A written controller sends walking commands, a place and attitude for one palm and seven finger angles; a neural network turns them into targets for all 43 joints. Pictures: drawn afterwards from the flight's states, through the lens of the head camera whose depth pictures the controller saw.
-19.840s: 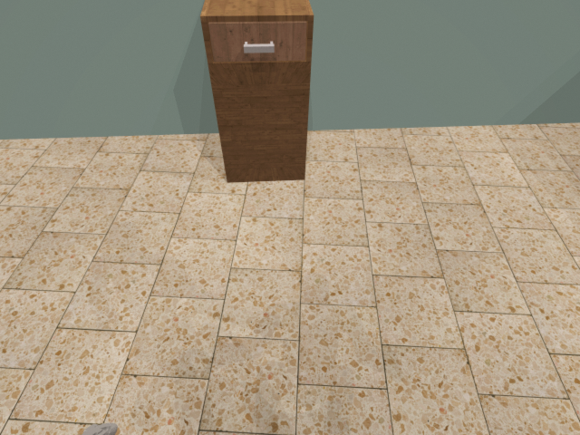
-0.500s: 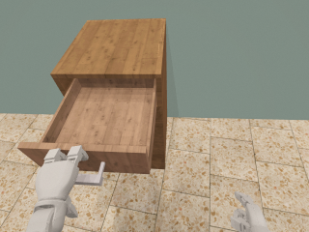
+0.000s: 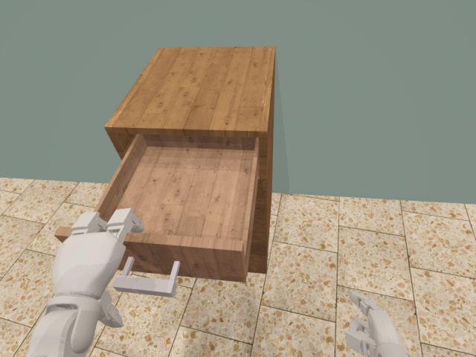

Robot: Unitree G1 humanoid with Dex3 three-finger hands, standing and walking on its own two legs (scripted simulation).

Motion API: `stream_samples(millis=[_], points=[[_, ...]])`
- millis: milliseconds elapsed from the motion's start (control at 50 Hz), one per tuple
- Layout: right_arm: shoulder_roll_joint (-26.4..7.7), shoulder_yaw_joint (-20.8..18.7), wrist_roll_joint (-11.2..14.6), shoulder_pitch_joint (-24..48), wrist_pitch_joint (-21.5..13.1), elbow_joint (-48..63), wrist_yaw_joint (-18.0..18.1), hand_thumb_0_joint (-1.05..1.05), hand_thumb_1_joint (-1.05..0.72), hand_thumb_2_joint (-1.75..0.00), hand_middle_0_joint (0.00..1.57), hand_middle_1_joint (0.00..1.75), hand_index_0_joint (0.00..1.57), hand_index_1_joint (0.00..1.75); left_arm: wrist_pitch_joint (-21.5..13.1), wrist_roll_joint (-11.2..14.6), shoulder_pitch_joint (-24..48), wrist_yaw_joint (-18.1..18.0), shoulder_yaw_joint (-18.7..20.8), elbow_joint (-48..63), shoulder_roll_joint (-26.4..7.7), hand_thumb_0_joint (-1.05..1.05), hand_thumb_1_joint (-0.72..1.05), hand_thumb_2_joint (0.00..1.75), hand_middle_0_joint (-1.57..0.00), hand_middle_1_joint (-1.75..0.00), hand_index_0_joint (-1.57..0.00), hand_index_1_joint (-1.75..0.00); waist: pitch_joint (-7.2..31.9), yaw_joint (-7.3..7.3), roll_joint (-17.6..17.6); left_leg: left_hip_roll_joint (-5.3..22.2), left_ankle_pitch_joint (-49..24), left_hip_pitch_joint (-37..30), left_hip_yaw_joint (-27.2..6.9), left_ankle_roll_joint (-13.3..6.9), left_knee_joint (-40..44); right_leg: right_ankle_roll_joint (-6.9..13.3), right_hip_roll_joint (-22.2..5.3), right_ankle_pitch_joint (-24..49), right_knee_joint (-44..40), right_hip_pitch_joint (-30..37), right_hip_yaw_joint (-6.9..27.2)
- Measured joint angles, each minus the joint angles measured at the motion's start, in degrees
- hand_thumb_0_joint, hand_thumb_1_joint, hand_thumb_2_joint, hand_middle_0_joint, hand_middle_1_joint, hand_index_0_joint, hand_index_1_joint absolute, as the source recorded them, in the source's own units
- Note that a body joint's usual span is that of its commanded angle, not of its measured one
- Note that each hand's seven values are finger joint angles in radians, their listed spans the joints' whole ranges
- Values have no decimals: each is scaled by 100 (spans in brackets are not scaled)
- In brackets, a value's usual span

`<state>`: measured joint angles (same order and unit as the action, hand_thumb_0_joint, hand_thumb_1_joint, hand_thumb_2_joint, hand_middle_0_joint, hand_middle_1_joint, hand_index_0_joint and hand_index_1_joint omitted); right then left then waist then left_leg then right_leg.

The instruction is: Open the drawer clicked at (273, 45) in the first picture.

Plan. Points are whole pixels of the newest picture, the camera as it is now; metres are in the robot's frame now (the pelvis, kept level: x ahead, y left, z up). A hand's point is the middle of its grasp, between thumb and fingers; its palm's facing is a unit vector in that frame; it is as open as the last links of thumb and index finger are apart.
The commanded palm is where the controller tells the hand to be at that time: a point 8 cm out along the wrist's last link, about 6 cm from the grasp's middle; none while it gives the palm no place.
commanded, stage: lift the hand off the handle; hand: left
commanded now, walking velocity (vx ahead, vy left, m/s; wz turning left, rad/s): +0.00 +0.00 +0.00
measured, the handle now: (149, 275) +0.26 +0.23 -0.05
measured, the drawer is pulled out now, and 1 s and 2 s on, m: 0.30 0.30 0.30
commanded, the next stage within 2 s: draw the hand back to the body in 0.30 s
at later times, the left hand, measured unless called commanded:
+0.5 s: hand (105, 266) +0.21 +0.23 +0.10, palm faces +0.04 -0.11 -0.99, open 13.8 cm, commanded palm +0.18 +0.23 +0.15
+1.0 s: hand (78, 275) +0.18 +0.25 +0.11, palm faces +0.06 -0.07 -1.00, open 13.8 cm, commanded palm +0.16 +0.25 +0.17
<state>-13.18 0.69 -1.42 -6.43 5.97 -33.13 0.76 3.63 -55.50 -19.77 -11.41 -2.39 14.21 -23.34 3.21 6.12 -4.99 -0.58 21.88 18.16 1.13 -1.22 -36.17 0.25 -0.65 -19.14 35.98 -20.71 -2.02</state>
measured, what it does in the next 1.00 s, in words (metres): stands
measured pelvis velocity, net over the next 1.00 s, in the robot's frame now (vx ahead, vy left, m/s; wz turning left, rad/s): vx -0.01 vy -0.01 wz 0.00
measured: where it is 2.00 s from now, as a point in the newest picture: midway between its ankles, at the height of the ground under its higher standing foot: outside the picture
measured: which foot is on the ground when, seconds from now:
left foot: down 0.00-1.00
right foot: down 0.00-1.00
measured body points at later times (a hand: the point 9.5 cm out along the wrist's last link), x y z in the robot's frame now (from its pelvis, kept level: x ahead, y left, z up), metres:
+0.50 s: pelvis -0.01 -0.01 +0.01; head +0.00 -0.04 +0.46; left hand +0.20 +0.23 +0.15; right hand +0.22 -0.21 -0.08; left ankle -0.04 +0.10 -0.73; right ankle -0.01 -0.12 -0.73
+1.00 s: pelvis -0.01 -0.01 +0.01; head +0.00 -0.05 +0.46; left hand +0.18 +0.25 +0.17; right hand +0.21 -0.21 -0.08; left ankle -0.04 +0.10 -0.73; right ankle -0.01 -0.12 -0.73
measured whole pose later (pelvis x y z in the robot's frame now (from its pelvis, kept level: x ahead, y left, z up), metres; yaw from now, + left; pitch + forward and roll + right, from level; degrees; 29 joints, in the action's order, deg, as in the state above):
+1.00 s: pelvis -0.01 -0.01 +0.01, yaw +0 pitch +0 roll +0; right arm -15.0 1.6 -0.1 -6.2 6.2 -32.6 1.3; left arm 2.3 -50.1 -23.6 -4.8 3.9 21.4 -29.2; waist 0.3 6.8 -5.9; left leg -0.1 17.2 10.9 0.7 -0.7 -28.1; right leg 0.7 0.0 -14.4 27.5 -13.2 -2.5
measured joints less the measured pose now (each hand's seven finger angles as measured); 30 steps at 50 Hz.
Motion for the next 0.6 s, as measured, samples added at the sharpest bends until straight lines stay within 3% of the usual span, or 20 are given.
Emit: stream_samples(millis=[320,600], points=[[-94,106,120,90,119,-10,-81,1,-91,-90,20,30,20,30,343,275,205,622,31,477,-161,0,-49,30,-32,-120,-32,-120,-171,-2,-107,-2,-331,-632,9,4,681,0,15,317,-654,617,10],[-170,54,103,99,94,-24,5,1,-91,-90,20,30,20,30,11,313,-11,560,255,415,-327,0,-49,30,-32,-120,-32,-120,-255,55,-62,52,-438,-685,-26,56,778,59,69,431,-784,694,-28]])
